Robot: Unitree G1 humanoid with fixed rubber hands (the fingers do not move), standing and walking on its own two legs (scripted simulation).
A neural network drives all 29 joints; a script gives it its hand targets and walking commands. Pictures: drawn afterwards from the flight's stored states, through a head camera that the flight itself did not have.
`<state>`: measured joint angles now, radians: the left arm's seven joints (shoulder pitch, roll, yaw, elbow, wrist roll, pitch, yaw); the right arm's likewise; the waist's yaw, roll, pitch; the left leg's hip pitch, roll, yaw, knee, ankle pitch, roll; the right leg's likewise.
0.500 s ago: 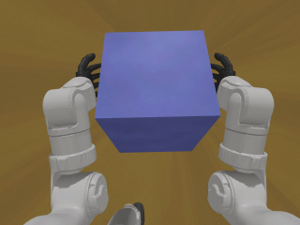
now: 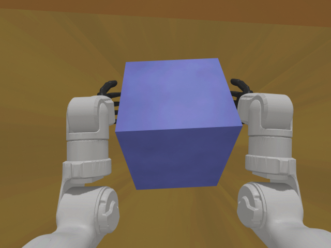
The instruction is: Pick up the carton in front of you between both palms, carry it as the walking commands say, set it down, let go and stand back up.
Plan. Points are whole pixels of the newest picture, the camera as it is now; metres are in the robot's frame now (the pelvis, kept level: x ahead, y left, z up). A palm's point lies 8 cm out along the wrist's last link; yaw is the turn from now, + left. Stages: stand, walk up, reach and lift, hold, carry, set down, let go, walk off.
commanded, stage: carry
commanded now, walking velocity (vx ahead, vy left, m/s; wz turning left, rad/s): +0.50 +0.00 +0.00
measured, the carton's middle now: (174, 128) +0.39 +0.01 +0.09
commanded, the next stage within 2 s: none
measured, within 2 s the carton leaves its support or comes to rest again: neither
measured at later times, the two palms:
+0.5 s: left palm (127, 21) +0.71 +0.17 +0.20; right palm (227, 30) +0.67 -0.13 +0.19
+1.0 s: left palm out of the picture +0.99 +0.20 +0.25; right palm out of the picture +1.02 -0.09 +0.26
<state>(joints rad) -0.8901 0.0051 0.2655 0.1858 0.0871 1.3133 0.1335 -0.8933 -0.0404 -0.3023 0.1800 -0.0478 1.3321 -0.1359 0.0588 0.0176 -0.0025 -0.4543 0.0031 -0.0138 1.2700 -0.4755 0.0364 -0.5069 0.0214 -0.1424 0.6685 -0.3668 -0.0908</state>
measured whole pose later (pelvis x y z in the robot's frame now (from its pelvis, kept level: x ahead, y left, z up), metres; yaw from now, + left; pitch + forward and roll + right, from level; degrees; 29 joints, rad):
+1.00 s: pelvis +0.62 +0.02 +0.08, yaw +0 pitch +5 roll +1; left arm -0.89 0.02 0.26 0.11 0.02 1.31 0.16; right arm -0.91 -0.01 -0.32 0.09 -0.08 1.36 -0.14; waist 0.10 -0.01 0.00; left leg -0.73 0.03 0.05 0.89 -0.36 0.04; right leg -0.24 -0.01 -0.11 0.48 -0.46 -0.05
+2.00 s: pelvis +1.25 +0.06 +0.15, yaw +0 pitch +4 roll +0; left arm -0.91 0.05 0.29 0.25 0.05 1.34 0.14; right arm -0.87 -0.02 -0.24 0.22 -0.06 1.33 -0.14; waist -0.07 -0.01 -0.04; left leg -0.46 -0.01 0.13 0.63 -0.36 0.05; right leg -0.53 0.00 -0.01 1.31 -0.48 -0.04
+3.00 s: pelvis +1.87 +0.07 +0.23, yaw +0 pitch +5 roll -1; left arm -0.93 0.03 0.32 0.15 0.07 1.36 0.14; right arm -0.90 -0.02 -0.26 0.15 -0.03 1.33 -0.16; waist -0.07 0.01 -0.03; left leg -0.18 0.02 0.12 0.46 -0.48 0.02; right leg -0.72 -0.04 -0.09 0.81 -0.34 -0.03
